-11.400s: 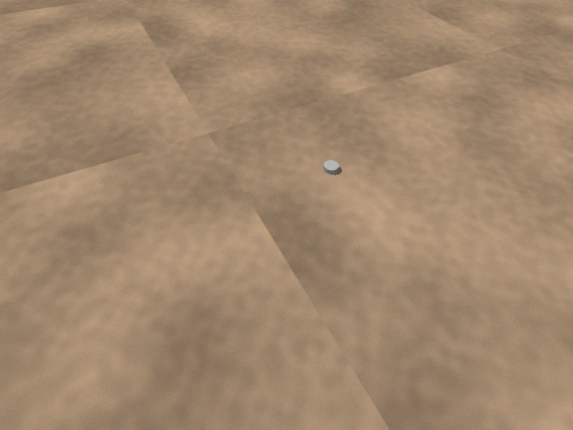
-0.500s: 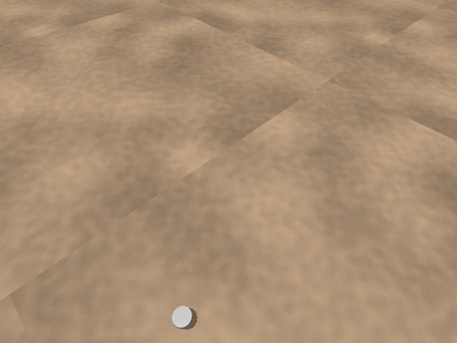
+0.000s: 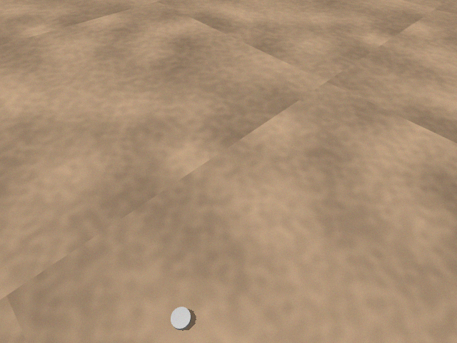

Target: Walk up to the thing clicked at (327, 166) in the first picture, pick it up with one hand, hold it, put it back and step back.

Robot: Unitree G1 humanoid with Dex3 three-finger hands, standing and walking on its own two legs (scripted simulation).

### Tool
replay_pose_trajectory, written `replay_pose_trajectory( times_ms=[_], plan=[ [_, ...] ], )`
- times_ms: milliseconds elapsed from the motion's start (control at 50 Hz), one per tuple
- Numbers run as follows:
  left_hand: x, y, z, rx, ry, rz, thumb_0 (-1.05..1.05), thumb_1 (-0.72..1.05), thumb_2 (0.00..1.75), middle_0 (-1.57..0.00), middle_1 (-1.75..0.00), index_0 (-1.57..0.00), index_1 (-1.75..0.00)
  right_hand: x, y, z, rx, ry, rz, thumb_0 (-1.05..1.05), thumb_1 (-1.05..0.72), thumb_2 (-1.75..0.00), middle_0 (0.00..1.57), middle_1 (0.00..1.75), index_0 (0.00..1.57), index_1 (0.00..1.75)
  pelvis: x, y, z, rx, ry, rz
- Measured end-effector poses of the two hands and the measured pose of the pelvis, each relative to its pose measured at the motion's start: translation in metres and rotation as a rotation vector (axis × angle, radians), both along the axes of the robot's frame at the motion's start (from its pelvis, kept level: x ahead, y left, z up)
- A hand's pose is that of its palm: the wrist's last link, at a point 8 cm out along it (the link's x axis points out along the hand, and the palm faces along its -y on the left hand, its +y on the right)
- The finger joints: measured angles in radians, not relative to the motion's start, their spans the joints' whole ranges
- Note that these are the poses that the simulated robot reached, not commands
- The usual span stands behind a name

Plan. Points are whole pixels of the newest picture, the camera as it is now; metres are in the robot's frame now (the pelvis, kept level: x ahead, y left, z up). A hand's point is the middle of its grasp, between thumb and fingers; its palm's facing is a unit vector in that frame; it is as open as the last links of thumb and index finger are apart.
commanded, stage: stand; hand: left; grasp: from above
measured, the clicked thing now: (181, 318) +0.33 +0.20 -0.77
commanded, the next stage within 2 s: rise first in 0.16 s
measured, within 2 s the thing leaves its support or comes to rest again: neither
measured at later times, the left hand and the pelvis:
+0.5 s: hand out of the picture +0.15 +0.25 -0.17, palm faces -0.02 -0.95 -0.32, open 9.1 cm; pelvis -0.02 +0.00 -0.02, yaw +0 degrees
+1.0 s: hand out of the picture +0.10 +0.27 -0.29, palm faces -0.25 -0.82 -0.52, open 14.2 cm; pelvis -0.04 +0.00 -0.14, yaw +1 degrees
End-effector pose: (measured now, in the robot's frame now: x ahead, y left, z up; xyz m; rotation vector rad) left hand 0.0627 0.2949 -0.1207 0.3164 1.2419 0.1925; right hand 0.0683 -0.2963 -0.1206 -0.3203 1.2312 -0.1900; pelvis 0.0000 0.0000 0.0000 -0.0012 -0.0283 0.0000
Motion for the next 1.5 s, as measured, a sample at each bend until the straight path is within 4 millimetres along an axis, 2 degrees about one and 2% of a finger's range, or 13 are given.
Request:
replay_pose_trajectory(
  times_ms=[280,360,460,540,620,700,820,980,1080,1160,1300,1400,1500],
  plan=[
    [0.001,0.002,0.0,0.001,0.0,0.002,0.01,0.9,0.9,-0.21,-0.31,-0.21,-0.31,0.0,0.002,-0.001,0.001,0.005,0.0,0.01,-0.9,-0.89,0.2,0.3,0.2,0.3,0.001,0.001,0.0,0.0,0.0,0.001],
    [0.024,-0.002,-0.002,-0.009,-0.09,0.049,0.01,0.83,0.92,-0.21,-0.37,-0.19,-0.37,0.007,0.011,-0.001,0.008,-0.085,0.001,0.01,-0.91,-0.9,0.2,0.3,0.2,0.3,-0.007,0.001,-0.005,-0.001,0.047,0.017],
    [0.064,-0.003,-0.013,-0.024,-0.137,-0.005,0.01,0.6,0.94,-0.18,-0.57,-0.17,-0.58,0.007,0.027,-0.008,0.034,-0.132,-0.006,0.01,-0.92,-0.9,0.2,0.3,0.2,0.3,-0.018,-0.001,-0.016,-0.004,0.128,0.014],
    [0.079,0.0,-0.019,-0.005,-0.153,-0.077,0.01,0.35,0.95,-0.15,-0.75,-0.15,-0.75,0.001,0.035,-0.014,0.051,-0.155,-0.03,0.01,-0.94,-0.91,0.2,0.3,0.2,0.3,-0.018,0.0,-0.026,-0.005,0.166,0.005],
    [0.075,0.0,-0.028,0.029,-0.11,-0.114,0.01,0.06,0.96,-0.13,-0.89,-0.13,-0.89,0.001,0.039,-0.022,0.065,-0.178,-0.034,0.01,-0.94,-0.91,0.2,0.3,0.2,0.3,-0.019,0.004,-0.036,-0.011,0.196,0.004],
    [0.062,0.001,-0.047,0.054,-0.068,-0.129,0.01,-0.21,0.98,-0.11,-0.97,-0.11,-0.97,0.011,0.041,-0.033,0.067,-0.225,-0.009,0.01,-0.92,-0.9,0.2,0.3,0.2,0.3,-0.022,0.006,-0.052,-0.016,0.24,0.002],
    [0.045,0.002,-0.081,0.091,-0.091,-0.173,0.0,-0.44,0.99,-0.09,-1.03,-0.08,-1.04,0.033,0.042,-0.058,0.047,-0.292,0.052,0.01,-0.9,-0.9,0.2,0.3,0.2,0.3,-0.03,0.005,-0.086,-0.019,0.315,0.005],
    [0.038,0.006,-0.117,0.174,-0.112,-0.281,0.0,-0.55,1.0,-0.09,-1.06,-0.08,-1.07,0.067,0.049,-0.099,0.049,-0.378,0.12,0.01,-0.9,-0.9,0.2,0.3,0.2,0.3,-0.04,0.003,-0.132,-0.027,0.413,0.018],
    [0.059,0.012,-0.155,0.252,-0.129,-0.42,0.0,-0.55,0.99,-0.08,-1.07,-0.08,-1.08,0.08,0.049,-0.139,0.056,-0.418,0.161,0.01,-0.89,-0.89,0.2,0.3,0.2,0.3,-0.05,0.001,-0.172,-0.029,0.488,0.023],
    [0.085,0.009,-0.191,0.317,-0.174,-0.55,0.0,-0.53,0.98,-0.08,-1.07,-0.08,-1.07,0.081,0.044,-0.179,0.056,-0.41,0.174,0.01,-0.87,-0.89,0.2,0.3,0.2,0.3,-0.058,0.0,-0.209,-0.03,0.545,0.022],
    [0.122,0.002,-0.256,0.433,-0.239,-0.708,0.0,-0.52,0.98,-0.09,-1.05,-0.09,-1.05,0.054,0.033,-0.261,0.057,-0.309,0.16,0.01,-0.87,-0.89,0.2,0.3,0.2,0.3,-0.075,-0.002,-0.273,-0.035,0.611,0.015],
    [0.138,-0.002,-0.297,0.507,-0.262,-0.799,0.0,-0.51,0.99,-0.12,-1.01,-0.11,-1.02,0.018,0.028,-0.315,0.064,-0.207,0.138,0.01,-0.88,-0.89,0.2,0.3,0.2,0.3,-0.09,-0.003,-0.313,-0.039,0.63,0.006],
    [0.154,-0.005,-0.325,0.567,-0.305,-0.864,0.0,-0.47,0.98,-0.15,-0.96,-0.14,-0.98,-0.021,0.027,-0.353,0.061,-0.118,0.111,0.01,-0.88,-0.89,0.2,0.3,0.2,0.3,-0.104,-0.003,-0.346,-0.045,0.623,-0.003]
  ],
)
